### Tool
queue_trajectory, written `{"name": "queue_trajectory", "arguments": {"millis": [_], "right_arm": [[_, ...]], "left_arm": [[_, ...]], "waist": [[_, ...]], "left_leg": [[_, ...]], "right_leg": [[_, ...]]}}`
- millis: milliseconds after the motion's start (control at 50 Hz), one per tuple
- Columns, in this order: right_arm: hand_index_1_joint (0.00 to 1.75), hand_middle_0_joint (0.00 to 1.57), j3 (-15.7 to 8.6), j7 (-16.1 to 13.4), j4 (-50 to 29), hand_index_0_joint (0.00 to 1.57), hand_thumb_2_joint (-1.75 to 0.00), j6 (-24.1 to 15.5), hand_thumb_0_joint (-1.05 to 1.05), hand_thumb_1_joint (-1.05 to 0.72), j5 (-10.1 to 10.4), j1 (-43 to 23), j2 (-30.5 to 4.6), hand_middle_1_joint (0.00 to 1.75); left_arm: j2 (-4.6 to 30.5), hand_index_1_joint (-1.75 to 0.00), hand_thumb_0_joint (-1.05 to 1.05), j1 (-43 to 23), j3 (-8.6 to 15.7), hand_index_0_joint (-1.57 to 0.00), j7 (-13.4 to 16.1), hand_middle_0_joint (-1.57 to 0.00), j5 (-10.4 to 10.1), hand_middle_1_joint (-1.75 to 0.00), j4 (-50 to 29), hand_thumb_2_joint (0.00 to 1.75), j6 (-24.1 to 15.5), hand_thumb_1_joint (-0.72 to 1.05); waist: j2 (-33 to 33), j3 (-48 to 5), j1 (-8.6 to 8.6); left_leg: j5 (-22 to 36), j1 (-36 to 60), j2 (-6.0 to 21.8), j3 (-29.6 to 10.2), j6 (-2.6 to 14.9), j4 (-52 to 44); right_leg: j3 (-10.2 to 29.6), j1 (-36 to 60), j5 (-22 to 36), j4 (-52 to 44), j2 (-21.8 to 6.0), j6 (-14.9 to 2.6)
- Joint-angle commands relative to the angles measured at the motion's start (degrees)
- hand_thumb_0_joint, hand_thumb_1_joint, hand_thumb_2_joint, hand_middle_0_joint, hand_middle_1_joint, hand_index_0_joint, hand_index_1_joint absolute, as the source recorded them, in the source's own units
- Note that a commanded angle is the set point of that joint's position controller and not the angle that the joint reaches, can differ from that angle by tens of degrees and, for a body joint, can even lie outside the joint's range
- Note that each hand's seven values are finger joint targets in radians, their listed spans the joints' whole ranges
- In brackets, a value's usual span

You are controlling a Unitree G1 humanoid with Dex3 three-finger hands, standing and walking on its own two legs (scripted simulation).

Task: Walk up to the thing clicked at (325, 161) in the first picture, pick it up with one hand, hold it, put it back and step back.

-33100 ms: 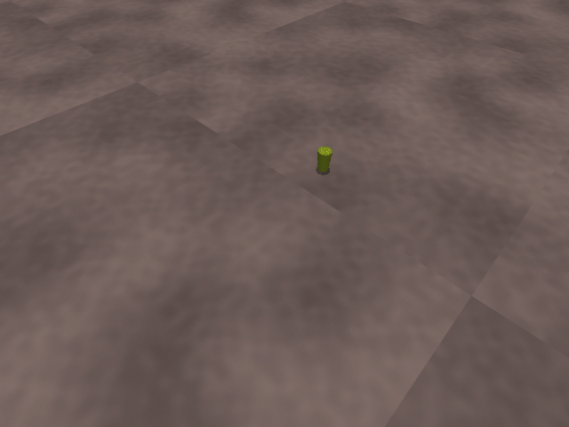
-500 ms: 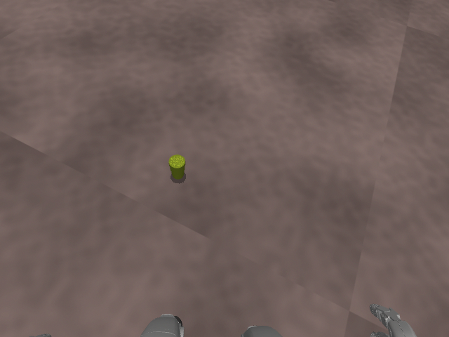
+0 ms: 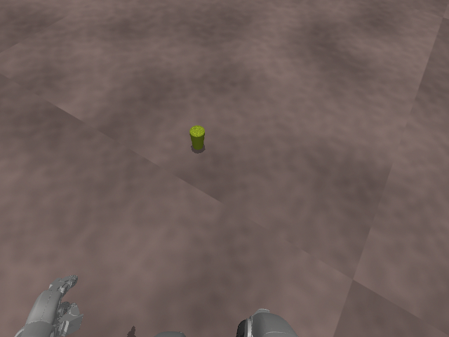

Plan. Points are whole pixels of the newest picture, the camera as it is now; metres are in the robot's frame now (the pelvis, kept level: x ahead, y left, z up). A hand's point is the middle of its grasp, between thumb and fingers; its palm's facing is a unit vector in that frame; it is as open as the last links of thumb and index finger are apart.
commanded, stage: step back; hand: left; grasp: from the side
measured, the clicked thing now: (197, 138) +1.05 +0.13 -0.69
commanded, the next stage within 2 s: stand in 1.20 s
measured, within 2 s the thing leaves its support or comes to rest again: neither
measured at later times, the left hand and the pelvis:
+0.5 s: hand out of the picture -0.07 +0.26 -0.13, palm faces -0.01 -0.91 -0.42, open 7.4 cm; pelvis -0.09 -0.02 +0.01, yaw -2 degrees
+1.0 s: hand out of the picture +0.05 +0.24 -0.13, palm faces -0.04 -0.92 -0.39, open 7.4 cm; pelvis -0.06 -0.02 +0.01, yaw -2 degrees
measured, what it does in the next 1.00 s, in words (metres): steps on the spot: right foot, then right foot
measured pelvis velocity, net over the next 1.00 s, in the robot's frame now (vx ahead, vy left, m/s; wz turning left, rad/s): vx -0.06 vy -0.02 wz -0.04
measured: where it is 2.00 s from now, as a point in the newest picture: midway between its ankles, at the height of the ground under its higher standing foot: outside the picture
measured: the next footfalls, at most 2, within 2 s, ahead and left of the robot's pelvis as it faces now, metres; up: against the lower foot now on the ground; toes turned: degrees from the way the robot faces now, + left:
right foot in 0.28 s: -0.09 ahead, -0.17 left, +0.00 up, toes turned +0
right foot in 0.86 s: +0.01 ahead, -0.14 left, +0.00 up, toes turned -4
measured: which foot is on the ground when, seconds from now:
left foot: down 0.00-1.00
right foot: down 0.00-0.00, up 0.02-0.26, down 0.28-0.60, up 0.62-0.84, down 0.86-1.00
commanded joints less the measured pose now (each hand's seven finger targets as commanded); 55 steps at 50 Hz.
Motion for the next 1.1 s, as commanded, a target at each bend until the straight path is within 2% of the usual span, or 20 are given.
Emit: {"name": "queue_trajectory", "arguments": {"millis": [0,20,80,160,240,260,300,320,380,460,540,560,580,620,680,840,880,920,1040,1080], "right_arm": [[0.30,0.20,-6.04,-0.11,-6.09,0.20,-0.90,-1.66,0.00,-0.90,-0.66,0.99,-24.21,0.30],[0.30,0.20,-6.35,-0.80,-7.50,0.20,-0.90,-2.31,0.00,-0.90,-0.85,-3.67,-24.17,0.30],[0.30,0.20,-3.51,-0.97,-7.71,0.20,-0.90,-2.64,0.00,-0.90,-1.08,-6.74,-15.63,0.30],[0.30,0.20,-3.79,0.58,-6.25,0.20,-0.90,-2.33,0.00,-0.90,-1.20,-5.50,-14.49,0.30],[0.30,0.20,-4.42,1.92,-5.35,0.20,-0.90,-0.14,0.00,-0.90,-1.15,-4.65,-15.93,0.30],[0.30,0.20,-3.84,2.05,-5.29,0.20,-0.90,0.12,0.00,-0.90,-0.83,-4.27,-13.32,0.30],[0.30,0.20,-2.56,2.33,-7.21,0.20,-0.90,-0.21,0.00,-0.90,-0.64,-6.38,-9.68,0.30],[0.30,0.20,-4.13,1.77,-6.50,0.20,-0.90,-0.45,0.00,-0.90,-0.83,-9.17,-13.67,0.30],[0.30,0.20,-4.61,3.40,-4.06,0.20,-0.90,-1.12,0.00,-0.90,0.26,-8.11,-14.13,0.30],[0.30,0.20,-3.93,4.19,-3.99,0.20,-0.90,-1.86,0.00,-0.90,-0.31,-8.87,-12.46,0.30],[0.30,0.20,-5.12,3.69,-0.65,0.20,-0.90,-3.21,0.00,-0.90,-0.33,-2.68,-12.63,0.30],[0.30,0.20,-5.98,3.26,0.13,0.20,-0.90,-3.59,0.00,-0.90,-0.64,0.24,-14.34,0.30],[0.30,0.20,-6.98,3.06,0.03,0.20,-0.90,-3.71,0.00,-0.90,-0.70,2.32,-19.67,0.30],[0.30,0.20,-7.64,3.15,0.26,0.20,-0.90,-3.31,0.00,-0.90,-0.10,1.74,-21.88,0.30],[0.30,0.20,-5.72,2.67,-1.00,0.20,-0.90,-3.75,0.00,-0.90,-0.34,-3.32,-16.35,0.30],[0.30,0.20,-2.22,2.00,-0.98,0.20,-0.90,-2.39,0.00,-0.90,1.56,-7.57,-10.98,0.30],[0.30,0.20,-0.86,1.61,-0.92,0.20,-0.90,-2.16,0.00,-0.90,2.12,-5.11,-7.47,0.30],[0.30,0.20,-2.68,1.11,3.17,0.20,-0.90,-1.42,0.00,-0.90,1.50,-0.90,-12.24,0.30],[0.30,0.20,-1.89,1.15,7.07,0.20,-0.90,-3.00,0.00,-0.90,0.55,0.74,-11.25,0.30],[0.30,0.20,-2.12,1.07,6.16,0.20,-0.90,-3.57,0.00,-0.90,0.50,-3.96,-13.97,0.30]], "left_arm": [[9.98,-0.30,0.00,-0.62,3.01,-0.20,0.33,-0.20,-0.99,-0.30,-4.48,0.90,-0.14,0.90],[12.06,-0.30,0.00,-1.98,3.52,-0.20,0.39,-0.20,-0.48,-0.30,-4.19,0.90,0.05,0.90],[9.77,-0.30,0.00,3.94,3.01,-0.20,-0.28,-0.20,-1.36,-0.30,0.08,0.90,-0.34,0.90],[8.69,-0.30,0.00,4.72,1.91,-0.20,-1.22,-0.20,-1.25,-0.30,2.93,0.90,-2.44,0.90],[8.18,-0.30,0.00,11.85,1.70,-0.20,0.01,-0.20,-0.87,-0.30,9.27,0.90,-5.93,0.90],[10.51,-0.30,0.00,13.06,2.63,-0.20,0.51,-0.20,-0.10,-0.30,10.62,0.90,-6.71,0.90],[16.82,-0.30,0.00,9.05,3.99,-0.20,1.00,-0.20,1.28,-0.30,8.56,0.90,-7.43,0.90],[20.85,-0.30,0.00,5.09,4.27,-0.20,1.14,-0.20,1.35,-0.30,7.82,0.90,-7.12,0.90],[14.23,-0.30,0.00,1.67,2.48,-0.20,0.70,-0.20,0.54,-0.30,7.96,0.90,-7.80,0.90],[15.88,-0.30,0.00,8.11,3.01,-0.20,0.10,-0.20,0.19,-0.30,10.47,0.90,-7.93,0.90],[12.58,-0.30,0.00,6.37,0.95,-0.20,-0.22,-0.20,-0.43,-0.30,9.45,0.90,-6.60,0.90],[9.59,-0.30,0.00,7.61,-0.03,-0.20,-0.18,-0.20,-0.59,-0.30,9.22,0.90,-6.50,0.90],[6.70,-0.30,0.00,7.35,-0.74,-0.20,-0.02,-0.20,-1.49,-0.30,8.59,0.90,-6.55,0.90],[13.55,-0.30,0.00,5.67,1.00,-0.20,0.63,-0.20,-1.09,-0.30,9.63,0.90,-6.43,0.90],[12.16,-0.30,0.00,9.35,0.89,-0.20,-0.29,-0.20,-0.98,-0.30,11.05,0.90,-6.66,0.90],[9.67,-0.30,0.00,10.76,1.50,-0.20,0.43,-0.20,-0.87,-0.30,14.32,0.90,-6.61,0.90],[15.32,-0.30,0.00,7.41,2.42,-0.20,0.88,-0.20,0.22,-0.30,12.77,0.90,-7.06,0.90],[16.21,-0.30,0.00,-3.59,1.93,-0.20,0.36,-0.20,0.00,-0.30,10.24,0.90,-6.66,0.90],[11.42,-0.30,0.00,-5.10,0.82,-0.20,-0.19,-0.20,-1.04,-0.30,11.81,0.90,-6.14,0.90],[10.07,-0.30,0.00,-3.89,0.49,-0.20,-0.29,-0.20,-1.87,-0.30,12.51,0.90,-5.60,0.90]], "waist": [[18.30,-15.12,-1.56],[16.62,-12.00,-0.75],[8.62,-12.48,3.08],[14.66,-10.13,0.12],[13.89,-13.91,1.15],[9.02,-14.15,1.51],[-1.58,-8.88,2.21],[-4.28,-4.09,3.01],[-1.48,-1.47,0.08],[-6.57,-4.87,3.07],[-3.70,-10.05,-1.04],[3.00,-12.91,-2.07],[16.66,-15.62,-3.04],[10.00,-10.27,-2.28],[9.04,-8.05,0.73],[8.84,-13.23,4.28],[-4.84,-13.54,2.66],[-4.39,-9.50,-0.42],[-2.48,-13.40,-0.80],[2.03,-14.65,1.38]], "left_leg": [[19.93,-2.49,28.24,-32.37,17.20,-17.46],[20.72,-10.04,31.59,-35.32,19.55,-18.29],[30.82,-3.05,18.76,-13.59,12.72,-11.35],[-4.40,-2.00,13.38,-10.70,9.08,-15.06],[-5.07,-0.65,12.32,-7.08,8.43,-3.94],[-2.96,-6.62,10.16,-4.80,6.09,3.43],[-10.18,-25.04,3.80,-4.65,-0.04,12.30],[-11.10,-17.05,7.21,-9.30,-0.57,15.12],[-2.38,-13.27,6.33,-5.87,-0.72,12.36],[-4.87,-11.82,5.13,-1.85,-1.32,4.84],[2.20,6.53,2.17,0.37,-0.06,-11.25],[1.35,13.89,7.76,-8.60,1.94,-14.62],[-6.32,17.59,20.41,-28.97,8.31,-20.37],[-15.87,5.86,25.45,-33.97,15.33,-22.82],[-3.22,4.26,18.30,-18.94,10.60,-19.30],[13.02,-9.43,12.03,-7.02,4.17,-4.82],[-1.71,-14.47,3.28,-5.33,-0.26,5.13],[-11.70,-2.81,5.72,-4.61,-1.05,11.32],[13.42,3.28,6.70,-4.45,0.60,-9.38],[18.15,-0.36,11.18,-10.08,2.81,-10.69]], "right_leg": [[6.57,-1.42,-21.01,18.28,5.19,1.51],[13.70,1.37,-21.60,27.55,2.89,1.38],[14.44,-1.36,-14.89,29.31,7.47,0.84],[7.14,3.21,-13.80,5.64,5.18,2.27],[2.07,15.59,-5.27,-25.83,6.50,1.96],[7.94,21.60,-3.34,-25.73,4.80,0.67],[34.84,18.83,-23.86,-28.09,-13.24,-6.83],[40.54,2.21,-29.94,-29.52,-19.14,-11.91],[23.07,3.60,-21.13,-27.17,-10.00,-7.72],[20.48,9.74,-11.64,-23.03,-9.08,-7.24],[11.49,4.59,3.57,-10.60,-5.53,-4.22],[7.83,-0.32,4.80,0.07,-1.76,-2.31],[1.01,-10.19,-11.58,11.72,5.49,0.66],[8.40,-7.27,-19.67,15.73,1.74,-0.12],[7.09,-5.70,-13.32,10.99,-0.25,-0.21],[2.72,21.55,5.29,-16.13,3.15,0.51],[25.58,19.79,-1.13,-25.00,-11.97,-4.74],[27.74,1.92,-11.16,-25.41,-17.70,-11.83],[11.12,8.95,10.68,-15.02,-7.48,-2.89],[7.31,12.64,5.82,-13.83,-2.90,-0.39]]}}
